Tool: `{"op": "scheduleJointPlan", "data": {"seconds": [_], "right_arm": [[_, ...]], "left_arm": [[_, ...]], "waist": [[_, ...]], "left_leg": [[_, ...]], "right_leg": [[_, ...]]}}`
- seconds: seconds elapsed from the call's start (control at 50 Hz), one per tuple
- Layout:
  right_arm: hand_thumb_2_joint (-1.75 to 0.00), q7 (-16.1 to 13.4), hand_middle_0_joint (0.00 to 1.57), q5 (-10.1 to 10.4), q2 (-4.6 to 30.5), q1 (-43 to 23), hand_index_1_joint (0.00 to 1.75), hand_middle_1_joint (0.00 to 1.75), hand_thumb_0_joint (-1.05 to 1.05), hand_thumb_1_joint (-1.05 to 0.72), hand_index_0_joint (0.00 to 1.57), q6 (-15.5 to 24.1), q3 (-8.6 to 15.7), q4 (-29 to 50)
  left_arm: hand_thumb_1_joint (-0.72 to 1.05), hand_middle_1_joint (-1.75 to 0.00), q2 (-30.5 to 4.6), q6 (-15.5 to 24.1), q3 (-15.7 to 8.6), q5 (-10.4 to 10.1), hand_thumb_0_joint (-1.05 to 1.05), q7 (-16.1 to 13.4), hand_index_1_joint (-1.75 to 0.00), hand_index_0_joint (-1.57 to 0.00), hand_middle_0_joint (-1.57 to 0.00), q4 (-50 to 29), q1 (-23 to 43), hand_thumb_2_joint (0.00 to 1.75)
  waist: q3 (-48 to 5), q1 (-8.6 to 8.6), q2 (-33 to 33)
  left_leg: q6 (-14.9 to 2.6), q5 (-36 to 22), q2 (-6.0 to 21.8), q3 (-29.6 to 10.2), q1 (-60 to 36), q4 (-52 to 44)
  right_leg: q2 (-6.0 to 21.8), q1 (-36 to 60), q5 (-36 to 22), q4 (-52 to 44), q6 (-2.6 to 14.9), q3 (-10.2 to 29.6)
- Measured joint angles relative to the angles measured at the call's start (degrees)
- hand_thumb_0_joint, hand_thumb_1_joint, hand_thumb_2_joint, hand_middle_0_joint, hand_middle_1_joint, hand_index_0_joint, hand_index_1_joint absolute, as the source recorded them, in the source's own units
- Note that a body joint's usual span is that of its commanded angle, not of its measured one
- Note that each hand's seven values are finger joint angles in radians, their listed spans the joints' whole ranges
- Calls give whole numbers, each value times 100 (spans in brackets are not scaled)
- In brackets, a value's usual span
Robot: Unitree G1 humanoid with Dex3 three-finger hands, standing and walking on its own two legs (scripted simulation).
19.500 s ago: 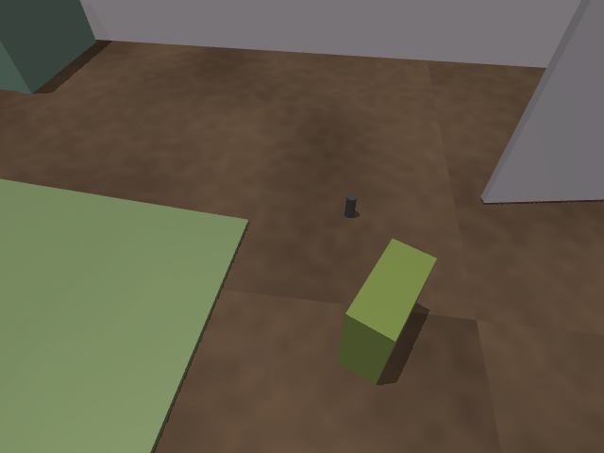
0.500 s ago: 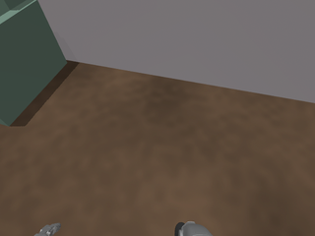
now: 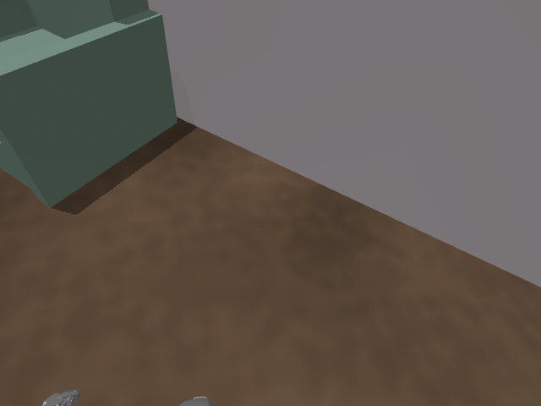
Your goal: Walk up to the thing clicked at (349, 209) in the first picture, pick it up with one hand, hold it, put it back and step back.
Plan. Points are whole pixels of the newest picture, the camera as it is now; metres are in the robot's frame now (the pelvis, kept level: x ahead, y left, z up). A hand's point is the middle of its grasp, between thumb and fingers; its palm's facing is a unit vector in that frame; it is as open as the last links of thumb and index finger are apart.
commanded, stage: walk up
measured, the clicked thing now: out of the picture -0.74 -0.51 -0.68
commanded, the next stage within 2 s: stand in 1.70 s
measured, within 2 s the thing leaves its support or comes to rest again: neither
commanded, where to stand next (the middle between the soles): +0.15 -0.04 m, yaw +23 degrees
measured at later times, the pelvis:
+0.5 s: pelvis +0.06 -0.10 +0.00, yaw +15 degrees
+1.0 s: pelvis +0.04 -0.07 +0.01, yaw +26 degrees
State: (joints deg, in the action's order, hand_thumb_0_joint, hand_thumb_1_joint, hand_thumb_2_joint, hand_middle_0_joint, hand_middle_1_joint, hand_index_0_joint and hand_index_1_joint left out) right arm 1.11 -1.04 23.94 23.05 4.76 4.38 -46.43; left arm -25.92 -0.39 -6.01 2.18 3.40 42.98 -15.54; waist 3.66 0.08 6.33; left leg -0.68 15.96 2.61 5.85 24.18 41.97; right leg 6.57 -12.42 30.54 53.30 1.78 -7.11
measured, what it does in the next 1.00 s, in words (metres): steps on the spot, turning left: right foot, then left foot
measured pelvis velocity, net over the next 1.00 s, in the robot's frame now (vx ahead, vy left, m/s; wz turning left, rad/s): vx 0.04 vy -0.07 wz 0.46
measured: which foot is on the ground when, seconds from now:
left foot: down 0.00-0.36, up 0.38-0.72, down 0.74-1.00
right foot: up 0.00-0.32, down 0.34-0.78, up 0.80-1.00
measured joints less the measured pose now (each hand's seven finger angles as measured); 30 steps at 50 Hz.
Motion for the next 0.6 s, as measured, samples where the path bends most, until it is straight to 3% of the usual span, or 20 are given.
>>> {"op": "scheduleJointPlan", "data": {"seconds": [0.04, 0.1, 0.24, 0.34, 0.38, 0.44, 0.52, 0.6], "right_arm": [[-90, -104, 20, 46, -48, 4, 30, 30, 0, -90, 20, 39, -52, 76], [-90, -228, 20, 73, -181, 66, 30, 30, 0, -90, 20, 79, -181, 149], [-90, -343, 21, -7, -201, 195, 30, 30, 0, -90, 21, 83, -349, 231], [-90, -312, 21, -16, 14, -117, 30, 30, 0, -90, 21, -163, -309, 406], [-90, -356, 21, 34, 179, -428, 30, 30, 0, -90, 21, -342, -215, 384], [-90, -450, 20, 37, 245, -792, 30, 30, 1, -90, 20, -524, -103, 327], [-90, -286, 20, 27, 364, -985, 30, 30, 0, -91, 20, -566, -23, 261], [-90, -79, 20, -19, 350, -924, 30, 30, 0, -91, 20, -662, 6, 123]], "left_arm": [[90, -30, -10, -116, 46, -29, 1, -28, -30, -20, -20, 71, 48, 90], [91, -30, -38, -158, 117, -96, 1, -28, -30, -20, -20, 98, 155, 90], [91, -30, 48, -205, 156, -216, 1, -68, -30, -20, -20, 13, 347, 90], [91, -30, 130, -112, 198, -315, 1, -167, -30, -20, -20, 135, 382, 90], [91, -30, 293, -51, 212, -261, 1, -213, -30, -20, -20, 241, 407, 90], [90, -30, 452, -85, 342, -190, 1, -208, -30, -20, -20, 324, 459, 90], [90, -30, 578, -33, 403, -120, 1, -266, -30, -20, -20, 410, 464, 90], [90, -30, 424, 89, 322, -50, 1, -325, -30, -21, -20, 426, 357, 90]], "waist": [[127, -99, 0], [290, -151, 90], [458, -66, -32], [441, -65, -334], [502, -41, -700], [543, 21, -812], [443, 178, -964], [286, 258, -996]], "left_leg": [[-22, 92, -23, -137, -61, 95], [31, -15, -106, -311, -368, -276], [215, 51, -115, -850, -602, -433], [350, 417, -70, -1263, -231, 247], [142, 631, 1, -1494, 47, 857], [-14, 1494, -410, -1317, 493, 2172], [-7, 1106, -498, -1005, 703, 2859], [60, 919, -414, -1019, 460, 2413]], "right_leg": [[-297, -574, -37, 1161, 23, 360], [-299, -1320, -466, 1761, 30, 596], [31, -1909, -1070, 479, -48, 924], [-154, -1339, -1583, -923, -34, 780], [-294, -1335, -1368, -767, -275, 589], [-72, -1362, -1288, -594, -294, 488], [82, -1257, -1529, -1019, -186, 364], [144, -1213, -1677, -1289, -128, 140]]}}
